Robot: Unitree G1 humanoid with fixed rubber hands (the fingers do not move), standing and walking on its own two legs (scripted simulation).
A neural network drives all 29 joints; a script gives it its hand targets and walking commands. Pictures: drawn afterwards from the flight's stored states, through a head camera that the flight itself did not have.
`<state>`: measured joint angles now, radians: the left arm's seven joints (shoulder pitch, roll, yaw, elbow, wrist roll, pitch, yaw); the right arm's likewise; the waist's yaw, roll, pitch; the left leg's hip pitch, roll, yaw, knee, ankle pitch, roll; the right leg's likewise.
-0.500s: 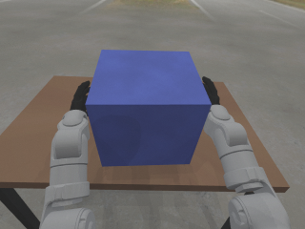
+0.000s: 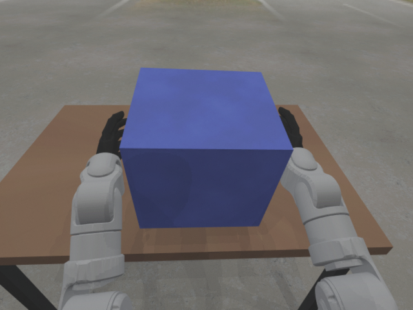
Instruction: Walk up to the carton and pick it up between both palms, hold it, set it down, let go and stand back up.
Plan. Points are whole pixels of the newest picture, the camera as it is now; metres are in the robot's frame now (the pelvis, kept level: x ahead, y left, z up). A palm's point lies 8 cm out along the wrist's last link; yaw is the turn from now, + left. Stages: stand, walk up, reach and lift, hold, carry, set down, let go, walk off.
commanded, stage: hold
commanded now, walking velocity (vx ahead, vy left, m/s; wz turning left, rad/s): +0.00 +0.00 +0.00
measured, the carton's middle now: (201, 149) +0.38 +0.00 +0.18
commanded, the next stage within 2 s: none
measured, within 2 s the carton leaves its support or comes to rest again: neither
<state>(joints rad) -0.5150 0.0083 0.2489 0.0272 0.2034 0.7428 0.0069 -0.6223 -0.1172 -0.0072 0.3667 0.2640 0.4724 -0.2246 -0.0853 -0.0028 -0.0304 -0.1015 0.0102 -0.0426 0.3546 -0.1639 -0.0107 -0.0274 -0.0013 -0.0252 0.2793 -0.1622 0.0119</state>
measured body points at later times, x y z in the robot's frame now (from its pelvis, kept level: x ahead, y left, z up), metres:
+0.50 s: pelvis -0.01 -0.01 +0.00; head -0.06 +0.02 +0.45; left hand +0.36 +0.18 +0.19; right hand +0.37 -0.15 +0.20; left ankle +0.02 +0.12 -0.75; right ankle +0.00 -0.13 -0.75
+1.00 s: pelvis -0.01 +0.00 +0.00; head -0.06 +0.01 +0.45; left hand +0.37 +0.17 +0.19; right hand +0.38 -0.15 +0.20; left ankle +0.02 +0.12 -0.75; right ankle +0.00 -0.13 -0.75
